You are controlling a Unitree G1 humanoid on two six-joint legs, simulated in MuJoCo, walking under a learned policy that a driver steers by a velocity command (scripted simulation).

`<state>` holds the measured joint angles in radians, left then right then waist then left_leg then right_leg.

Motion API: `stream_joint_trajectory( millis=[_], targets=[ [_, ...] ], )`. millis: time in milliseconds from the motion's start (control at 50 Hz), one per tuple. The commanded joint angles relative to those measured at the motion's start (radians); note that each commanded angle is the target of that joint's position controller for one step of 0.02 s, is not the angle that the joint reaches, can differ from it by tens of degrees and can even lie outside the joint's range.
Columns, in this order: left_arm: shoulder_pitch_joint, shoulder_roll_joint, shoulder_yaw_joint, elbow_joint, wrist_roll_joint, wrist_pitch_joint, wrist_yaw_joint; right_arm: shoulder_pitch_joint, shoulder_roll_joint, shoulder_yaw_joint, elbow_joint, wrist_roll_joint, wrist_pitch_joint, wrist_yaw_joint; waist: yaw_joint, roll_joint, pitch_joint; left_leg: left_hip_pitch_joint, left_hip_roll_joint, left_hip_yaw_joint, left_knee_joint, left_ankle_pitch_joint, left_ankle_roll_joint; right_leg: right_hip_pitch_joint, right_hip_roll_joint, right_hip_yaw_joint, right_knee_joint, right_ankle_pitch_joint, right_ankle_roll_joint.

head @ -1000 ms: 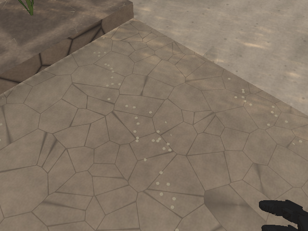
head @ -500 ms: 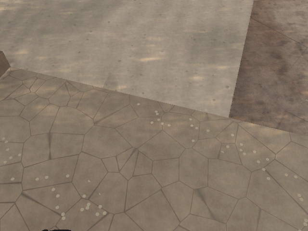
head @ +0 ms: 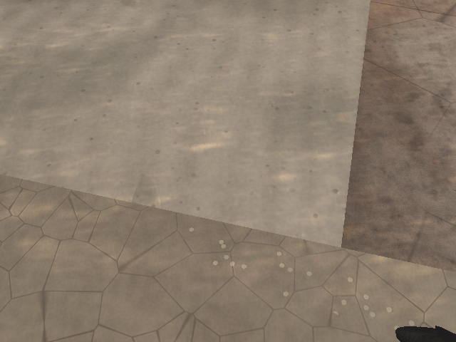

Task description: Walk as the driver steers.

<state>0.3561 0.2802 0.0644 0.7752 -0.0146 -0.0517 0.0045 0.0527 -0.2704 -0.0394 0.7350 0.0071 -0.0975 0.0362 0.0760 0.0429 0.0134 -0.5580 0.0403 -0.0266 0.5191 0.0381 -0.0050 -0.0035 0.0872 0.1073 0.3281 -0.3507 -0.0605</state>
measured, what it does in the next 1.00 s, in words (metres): walks ahead, turning left: left foot, then right foot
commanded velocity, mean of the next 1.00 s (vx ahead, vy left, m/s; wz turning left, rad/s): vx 0.50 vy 0.00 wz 0.18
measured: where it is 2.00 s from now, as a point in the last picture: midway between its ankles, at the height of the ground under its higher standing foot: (187, 167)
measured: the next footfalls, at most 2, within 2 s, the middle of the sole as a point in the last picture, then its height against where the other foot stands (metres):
left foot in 0.06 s outside the picture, level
right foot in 0.58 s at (304, 334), level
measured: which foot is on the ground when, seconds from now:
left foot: up 0.00-0.04, down 0.06-0.60, up 0.62-1.00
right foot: down 0.00-0.08, up 0.10-0.56, down 0.58-1.00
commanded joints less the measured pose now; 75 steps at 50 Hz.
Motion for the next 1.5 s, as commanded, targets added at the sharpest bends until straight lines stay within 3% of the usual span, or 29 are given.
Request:
stream_joint_trajectory(
  millis=[20, 40, 60, 80, 100, 120, 160, 240, 380, 460, 520, 560, 580, 600, 620, 640, 700, 800, 960, 1060, 1100, 1120, 1140, 1160, 1180, 1240, 1300, 1380, 1500],
  targets=[
    [0.007, 0.167, 0.046, -0.03, -0.002, 0.005, 0.008, -0.011, -0.132, -0.042, -0.067, 0.001, -0.025, 0.004, -0.053, -0.15, 0.004, 0.089, -0.021, 0.025, -0.037, -0.093, 0.052, 0.014, -0.29, 0.141, 0.046, 0.593, -0.117],
    [-0.007, 0.153, 0.039, -0.034, 0.001, 0.009, 0.008, 0.107, -0.159, -0.059, -0.031, -0.004, -0.026, -0.001, -0.113, -0.131, -0.073, 0.258, -0.04, 0.046, -0.056, -0.07, 0.081, -0.007, -0.237, 0.101, 0.186, 0.724, -0.094],
    [-0.01, 0.116, 0.022, -0.054, 0.014, 0.011, 0.009, 0.27, -0.208, -0.073, -0.004, -0.016, -0.027, -0.005, -0.18, -0.067, -0.219, 0.535, 0.085, -0.084, -0.018, -0.031, 0.143, -0.145, -0.177, 0.057, 0.438, 0.595, -0.059],
    [0.137, 0.032, -0.002, -0.059, 0.005, -0.005, 0.006, 0.378, -0.293, -0.097, 0.026, -0.022, -0.019, -0.004, -0.142, 0.206, -0.362, 0.907, 0.307, -0.52, -0.074, -0.201, 0.308, -0.525, -0.009, -0.017, 0.824, 0.082, 0.028],
    [0.115, 0.078, 0.001, -0.049, -0.009, -0.018, 0.002, 0.403, -0.21, -0.075, 0.045, 0.008, -0.014, 0.004, -0.169, 0.232, -0.367, 0.938, 0.34, -0.74, -0.212, -0.455, 0.327, -0.694, -0.004, 0.063, 0.95, -0.226, 0.031],
    [0.009, 0.143, 0.019, -0.072, -0.027, -0.026, -0.001, 0.325, -0.156, -0.057, 0.032, 0.016, -0.01, 0.0, -0.174, 0.122, -0.192, 0.808, 0.316, -0.617, -0.235, -0.535, 0.277, -0.775, -0.068, 0.061, 0.993, -0.164, 0.021],
    [-0.11, 0.13, 0.018, -0.104, -0.008, -0.033, -0.001, 0.209, -0.113, -0.038, 0.014, -0.005, 0.002, -0.006, -0.131, 0.006, -0.034, 0.548, 0.237, -0.415, -0.281, -0.401, 0.237, -0.745, -0.151, -0.003, 0.889, -0.024, 0.018],
    [-0.069, 0.07, 0.016, -0.085, 0.005, -0.018, -0.002, 0.195, -0.111, -0.033, 0.026, -0.008, -0.011, -0.011, -0.077, 0.049, -0.017, 0.404, 0.18, -0.246, -0.359, -0.151, 0.243, -0.638, -0.205, -0.03, 0.735, 0.083, 0.04],
    [-0.286, 0.019, -0.002, -0.135, 0.006, -0.03, -0.013, 0.29, -0.152, -0.042, 0.082, 0.01, -0.001, -0.032, -0.137, 0.018, 0.023, 0.429, 0.126, -0.06, -0.386, 0.028, 0.2, -0.63, -0.18, -0.083, 0.339, 0.437, 0.07],
    [-0.408, 0.017, -0.003, -0.179, -0.003, -0.043, -0.038, 0.377, -0.154, -0.043, 0.123, 0.018, 0.018, -0.034, -0.172, 0.014, 0.063, 0.514, 0.17, -0.092, -0.342, 0.028, 0.198, -0.625, -0.147, -0.086, 0.224, 0.441, 0.059],
    [-0.4, 0.046, 0.01, -0.192, -0.005, -0.055, -0.05, 0.374, -0.177, -0.054, 0.129, 0.023, 0.041, -0.045, -0.132, 0.033, 0.048, 0.588, 0.207, -0.14, -0.26, 0.117, 0.175, -0.571, -0.127, -0.072, 0.164, 0.337, 0.035],
    [-0.23, 0.101, 0.038, -0.148, 0.001, -0.059, -0.038, 0.331, -0.182, -0.055, 0.121, 0.023, 0.048, -0.052, -0.029, 0.046, -0.048, 0.549, 0.161, -0.114, -0.09, 0.312, 0.139, -0.309, -0.095, -0.103, 0.119, 0.328, -0.003],
    [-0.056, 0.159, 0.061, -0.108, 0.015, -0.058, -0.027, 0.317, -0.146, -0.041, 0.101, 0.01, 0.047, -0.053, 0.043, 0.015, -0.192, 0.411, 0.103, -0.082, 0.125, 0.23, 0.105, -0.011, -0.173, -0.044, 0.182, 0.397, -0.046],
    [0.076, 0.25, 0.083, -0.089, 0.03, -0.05, -0.018, 0.429, -0.039, -0.009, 0.081, 0.0, 0.032, -0.051, 0.038, -0.198, -0.376, 0.034, -0.035, -0.005, 0.508, -0.176, 0.033, 0.422, -0.436, 0.296, 0.197, 0.356, -0.17],
    [0.111, 0.199, 0.071, -0.074, 0.01, -0.04, -0.022, 0.463, -0.044, -0.004, 0.096, 0.016, 0.019, -0.044, 0.043, -0.336, -0.487, -0.111, -0.07, -0.086, 0.697, -0.627, 0.022, 0.474, -0.515, 0.57, 0.065, 0.156, -0.223],
    [0.049, 0.141, 0.052, -0.076, 0.007, -0.036, -0.017, 0.383, -0.14, -0.035, 0.09, 0.041, 0.017, -0.043, 0.042, -0.231, -0.317, -0.196, -0.013, -0.103, 0.787, -0.576, 0.027, 0.33, -0.483, 0.476, 0.018, 0.018, -0.18],
    [-0.145, 0.05, 0.022, -0.074, 0.023, -0.045, -0.02, 0.281, -0.121, -0.049, 0.068, 0.028, 0.034, -0.049, -0.053, -0.169, -0.058, -0.116, 0.087, -0.072, 0.692, -0.378, 0.024, -0.074, -0.38, 0.177, -0.113, 0.101, -0.127],
    [-0.178, 0.066, 0.038, -0.031, 0.03, -0.072, -0.014, 0.249, -0.058, -0.047, 0.055, 0.023, 0.082, -0.049, -0.097, -0.109, 0.022, -0.12, 0.108, -0.097, 0.593, -0.229, 0.002, -0.171, -0.37, -0.033, -0.212, 0.292, -0.142],
    [-0.084, 0.142, 0.06, 0.039, 0.017, -0.045, 0.011, -0.009, -0.031, -0.025, -0.033, 0.012, 0.064, 0.0, -0.012, -0.067, 0.088, -0.12, 0.086, 0.023, 0.182, 0.01, 0.03, -0.045, -0.361, -0.27, -0.214, 0.398, -0.098],
    [-0.066, 0.192, 0.074, 0.055, -0.012, -0.008, 0.014, -0.015, -0.089, -0.05, -0.076, 0.015, 0.074, 0.019, -0.052, -0.113, 0.034, -0.021, -0.001, 0.119, 0.121, -0.196, 0.108, 0.117, -0.38, -0.325, -0.019, 0.797, -0.048],
    [-0.11, 0.194, 0.068, 0.041, -0.02, 0.005, 0.015, 0.23, -0.167, -0.098, -0.016, 0.022, 0.078, 0.007, -0.2, -0.106, -0.1, 0.323, -0.091, 0.156, 0.064, -0.184, 0.167, 0.03, -0.331, -0.366, 0.322, 0.958, 0.0],
    [-0.106, 0.153, 0.049, 0.019, 0.006, -0.001, 0.022, 0.408, -0.269, -0.137, 0.03, 0.029, 0.089, -0.015, -0.261, 0.007, -0.192, 0.639, 0.012, -0.051, 0.032, -0.191, 0.229, -0.23, -0.278, -0.377, 0.657, 0.677, 0.056],
    [-0.01, -0.004, -0.002, -0.036, 0.039, -0.029, 0.009, 0.362, -0.37, -0.143, 0.023, 0.034, 0.076, -0.016, -0.122, 0.251, -0.293, 0.937, 0.256, -0.646, -0.112, -0.408, 0.424, -0.668, -0.062, -0.239, 0.991, -0.23, 0.116],
    [-0.125, 0.081, 0.008, -0.043, -0.005, -0.068, -0.005, 0.382, -0.279, -0.116, -0.011, 0.021, 0.064, -0.009, -0.202, 0.113, -0.37, 0.969, 0.295, -0.792, -0.254, -0.515, 0.422, -0.777, -0.065, -0.03, 1.077, -0.237, 0.096],
    [-0.205, 0.125, 0.019, -0.067, -0.038, -0.088, -0.012, 0.34, -0.22, -0.099, -0.005, 0.011, 0.051, -0.007, -0.205, 0.071, -0.222, 0.874, 0.271, -0.647, -0.261, -0.431, 0.371, -0.854, -0.113, -0.035, 1.056, -0.143, 0.067],
    [-0.191, 0.134, 0.027, -0.046, 0.021, -0.085, -0.004, 0.161, -0.125, -0.067, -0.056, 0.002, 0.036, -0.014, -0.086, -0.009, -0.098, 0.502, 0.164, -0.363, -0.256, -0.061, 0.31, -0.645, -0.212, -0.027, 0.836, 0.026, 0.06],
    [-0.174, 0.097, 0.019, -0.051, 0.027, -0.053, -0.006, 0.152, -0.147, -0.069, -0.064, 0.004, 0.032, -0.029, -0.052, -0.011, -0.07, 0.382, 0.134, -0.275, -0.298, 0.058, 0.318, -0.585, -0.203, -0.057, 0.7, 0.078, 0.102],
    [-0.293, 0.053, -0.003, -0.07, 0.023, -0.043, -0.01, 0.218, -0.151, -0.065, -0.022, 0.002, 0.031, -0.045, -0.115, 0.018, -0.017, 0.34, 0.075, -0.161, -0.317, -0.01, 0.259, -0.559, -0.177, -0.082, 0.399, 0.354, 0.126],
    [-0.434, 0.072, -0.004, -0.107, 0.003, -0.061, -0.038, 0.318, -0.159, -0.06, 0.045, 0.011, 0.035, -0.046, -0.171, 0.035, 0.045, 0.453, 0.136, -0.215, -0.272, -0.09, 0.228, -0.563, -0.14, -0.073, 0.195, 0.432, 0.079]
  ],
)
